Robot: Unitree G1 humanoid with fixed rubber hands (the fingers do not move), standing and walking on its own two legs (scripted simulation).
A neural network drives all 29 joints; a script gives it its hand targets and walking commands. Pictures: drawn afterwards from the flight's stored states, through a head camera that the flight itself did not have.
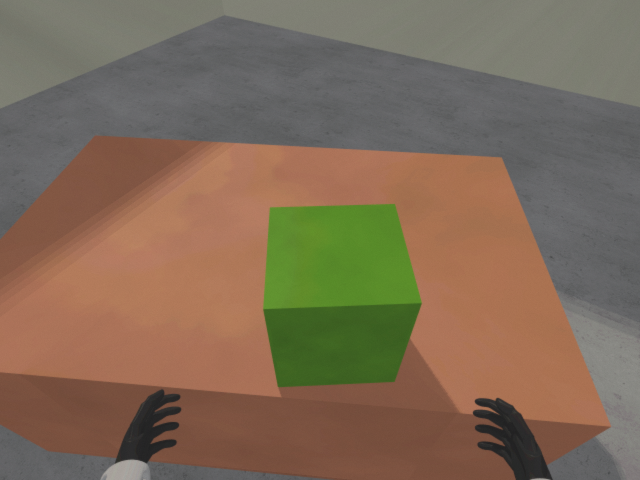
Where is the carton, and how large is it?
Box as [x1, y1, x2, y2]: [263, 204, 421, 386]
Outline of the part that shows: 394,204 270,207 263,310 278,386 394,381 421,303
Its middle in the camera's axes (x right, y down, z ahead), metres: +0.02 +0.09 +0.66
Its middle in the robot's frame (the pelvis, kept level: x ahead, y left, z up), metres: +0.42 +0.03 -0.07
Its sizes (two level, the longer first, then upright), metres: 0.210 0.200 0.250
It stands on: a pedestal, 0.58 m high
